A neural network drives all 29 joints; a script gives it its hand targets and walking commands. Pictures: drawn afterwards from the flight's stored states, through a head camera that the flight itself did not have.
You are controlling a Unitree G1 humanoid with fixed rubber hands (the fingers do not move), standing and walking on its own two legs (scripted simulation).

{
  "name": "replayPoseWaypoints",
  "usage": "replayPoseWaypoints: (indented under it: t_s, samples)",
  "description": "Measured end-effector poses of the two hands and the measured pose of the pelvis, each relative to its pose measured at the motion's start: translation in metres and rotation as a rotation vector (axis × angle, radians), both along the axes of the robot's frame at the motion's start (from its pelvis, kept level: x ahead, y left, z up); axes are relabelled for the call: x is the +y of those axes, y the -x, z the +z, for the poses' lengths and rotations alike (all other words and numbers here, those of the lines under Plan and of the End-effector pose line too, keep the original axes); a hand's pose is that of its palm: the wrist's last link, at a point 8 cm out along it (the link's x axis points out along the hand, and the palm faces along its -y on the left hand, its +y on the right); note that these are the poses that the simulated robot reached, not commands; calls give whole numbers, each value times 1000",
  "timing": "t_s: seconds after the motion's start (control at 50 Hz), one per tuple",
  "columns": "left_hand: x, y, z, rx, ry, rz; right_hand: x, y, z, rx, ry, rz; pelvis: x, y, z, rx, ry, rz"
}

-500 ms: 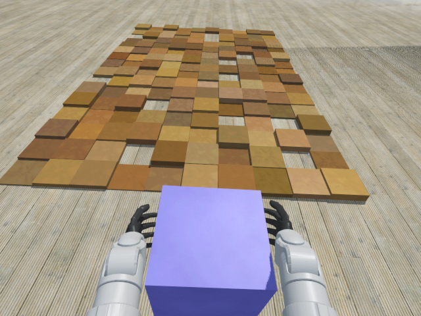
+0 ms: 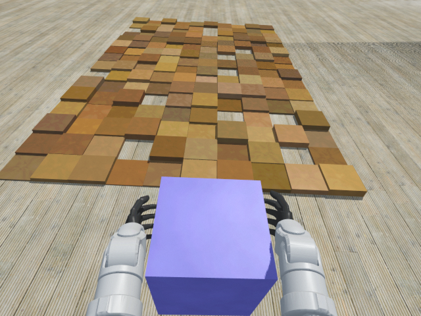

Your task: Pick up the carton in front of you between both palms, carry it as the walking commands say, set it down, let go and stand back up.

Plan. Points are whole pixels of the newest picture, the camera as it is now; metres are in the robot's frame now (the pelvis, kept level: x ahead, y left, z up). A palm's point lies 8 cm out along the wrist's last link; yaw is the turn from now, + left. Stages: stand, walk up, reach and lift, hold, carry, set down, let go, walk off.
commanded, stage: reach and lift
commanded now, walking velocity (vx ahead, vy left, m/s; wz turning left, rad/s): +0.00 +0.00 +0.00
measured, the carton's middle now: (207, 249) +0.29 +0.00 -0.04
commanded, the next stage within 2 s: hold in 0.42 s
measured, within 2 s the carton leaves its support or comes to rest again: neither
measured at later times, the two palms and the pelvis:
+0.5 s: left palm (133, 227) +0.29 +0.15 +0.04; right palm (285, 222) +0.30 -0.15 +0.05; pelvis +0.01 +0.00 +0.00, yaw +0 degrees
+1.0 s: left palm (132, 226) +0.28 +0.15 +0.05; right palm (288, 221) +0.29 -0.15 +0.06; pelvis +0.00 +0.00 +0.00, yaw +0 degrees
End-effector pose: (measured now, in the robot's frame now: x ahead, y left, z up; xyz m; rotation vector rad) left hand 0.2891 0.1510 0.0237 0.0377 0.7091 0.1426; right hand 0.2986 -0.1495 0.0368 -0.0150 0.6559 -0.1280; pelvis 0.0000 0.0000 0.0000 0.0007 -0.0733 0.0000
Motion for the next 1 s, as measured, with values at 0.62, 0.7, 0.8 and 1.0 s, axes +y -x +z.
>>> replayPoseWaypoints:
  t_s: [0.62, 0.7, 0.8, 1.0]
  samples:
    - [-2, 3, 22, -8, -14, -8, -1, 2, 24, -24, 6, 7, -1, -9, 4, -45, 0, -2]
    - [-3, 4, 23, 2, -14, -11, -2, 5, 24, -15, 3, 1, -1, -7, 4, -53, -1, -3]
    - [-3, 5, 24, 3, -12, -11, -2, 6, 23, -14, 2, -1, 0, -4, 3, -57, -1, -7]
    - [-2, 4, 25, -3, -6, -7, -1, 5, 26, -20, -1, -5, 0, -1, 3, -58, -1, -7]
